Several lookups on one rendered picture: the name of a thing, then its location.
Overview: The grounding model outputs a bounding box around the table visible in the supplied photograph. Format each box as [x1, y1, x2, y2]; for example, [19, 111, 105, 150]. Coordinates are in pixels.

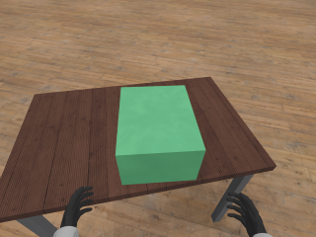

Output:
[0, 76, 277, 237]

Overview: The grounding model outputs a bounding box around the carton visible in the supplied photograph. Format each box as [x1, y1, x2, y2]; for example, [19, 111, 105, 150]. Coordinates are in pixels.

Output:
[116, 85, 206, 185]

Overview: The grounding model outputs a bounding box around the left robot hand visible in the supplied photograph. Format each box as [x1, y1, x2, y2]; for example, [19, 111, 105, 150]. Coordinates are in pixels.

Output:
[60, 186, 94, 228]

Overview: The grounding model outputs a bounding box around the robot left forearm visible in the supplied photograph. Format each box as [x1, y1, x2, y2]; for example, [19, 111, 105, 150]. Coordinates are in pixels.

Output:
[53, 226, 79, 237]

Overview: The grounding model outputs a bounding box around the right robot hand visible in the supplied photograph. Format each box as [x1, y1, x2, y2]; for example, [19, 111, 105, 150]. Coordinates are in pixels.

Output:
[226, 192, 267, 237]

